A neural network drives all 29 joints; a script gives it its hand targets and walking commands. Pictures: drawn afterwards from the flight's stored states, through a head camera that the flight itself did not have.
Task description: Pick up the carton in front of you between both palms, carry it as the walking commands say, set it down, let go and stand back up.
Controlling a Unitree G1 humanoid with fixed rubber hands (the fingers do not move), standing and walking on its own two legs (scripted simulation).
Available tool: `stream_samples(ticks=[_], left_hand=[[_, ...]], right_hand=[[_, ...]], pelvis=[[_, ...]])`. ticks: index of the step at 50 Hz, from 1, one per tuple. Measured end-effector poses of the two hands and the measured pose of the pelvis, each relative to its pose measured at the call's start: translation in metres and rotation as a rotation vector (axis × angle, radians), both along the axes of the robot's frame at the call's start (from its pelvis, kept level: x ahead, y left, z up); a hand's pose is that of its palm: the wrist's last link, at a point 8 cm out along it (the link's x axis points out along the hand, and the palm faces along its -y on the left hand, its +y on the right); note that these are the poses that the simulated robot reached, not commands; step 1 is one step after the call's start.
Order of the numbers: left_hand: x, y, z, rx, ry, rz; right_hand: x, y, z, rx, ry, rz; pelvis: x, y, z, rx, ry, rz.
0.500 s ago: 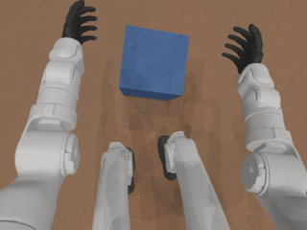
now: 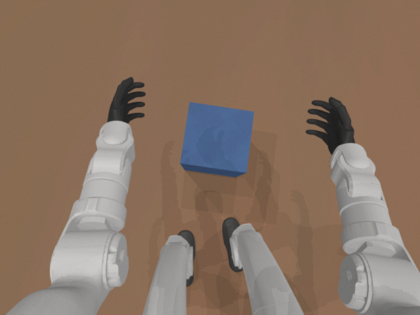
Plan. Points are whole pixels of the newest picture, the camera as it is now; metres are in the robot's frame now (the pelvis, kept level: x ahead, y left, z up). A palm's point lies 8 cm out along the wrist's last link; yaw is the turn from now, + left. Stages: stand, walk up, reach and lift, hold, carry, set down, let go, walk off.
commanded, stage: let go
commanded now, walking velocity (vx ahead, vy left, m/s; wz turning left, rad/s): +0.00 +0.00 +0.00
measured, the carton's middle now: (215, 144) +0.48 -0.07 -0.55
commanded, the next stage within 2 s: stand in 1.10 s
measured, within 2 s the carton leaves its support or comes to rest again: neither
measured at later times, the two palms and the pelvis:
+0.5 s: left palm (74, 213) +0.30 +0.18 +0.00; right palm (408, 228) +0.23 -0.26 +0.03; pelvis +0.06 -0.02 +0.09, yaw +0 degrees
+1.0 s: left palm (17, 289) +0.22 +0.24 +0.03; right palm (391, 238) +0.23 -0.23 +0.04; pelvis +0.06 +0.01 +0.10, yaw -1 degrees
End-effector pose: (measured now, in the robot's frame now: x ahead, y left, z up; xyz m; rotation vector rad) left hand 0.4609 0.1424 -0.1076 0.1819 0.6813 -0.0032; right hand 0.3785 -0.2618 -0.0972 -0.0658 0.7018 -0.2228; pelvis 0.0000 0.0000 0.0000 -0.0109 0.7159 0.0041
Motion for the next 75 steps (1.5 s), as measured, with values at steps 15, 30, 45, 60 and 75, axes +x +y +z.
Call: stream_samples(ticks=[15, 30, 45, 60, 75], left_hand=[[-0.093, 0.01, 0.069, 0.002, 0.036, 0.056], [-0.189, 0.061, 0.118, 0.008, 0.07, 0.059], [-0.238, 0.103, 0.142, 0.022, 0.108, 0.079], [-0.235, 0.089, 0.133, 0.039, 0.1, 0.08], [-0.261, 0.139, 0.132, 0.254, 0.213, 0.166]], right_hand=[[-0.076, -0.013, 0.078, -0.053, 0.08, 0.123], [-0.164, 0.013, 0.13, -0.039, 0.118, 0.128], [-0.152, 0.041, 0.133, -0.045, 0.094, 0.169], [-0.158, 0.014, 0.133, -0.095, 0.134, 0.108], [-0.161, -0.036, 0.109, -0.199, 0.204, 0.124]], pelvis=[[0.044, -0.024, 0.064, 0.025, -0.26, -0.015], [0.064, -0.012, 0.097, 0.0, -0.586, -0.009], [0.063, 0.012, 0.1, -0.01, -0.772, -0.009], [0.064, 0.001, 0.096, -0.01, -0.767, -0.02], [0.075, -0.013, 0.097, 0.011, -0.725, 0.006]])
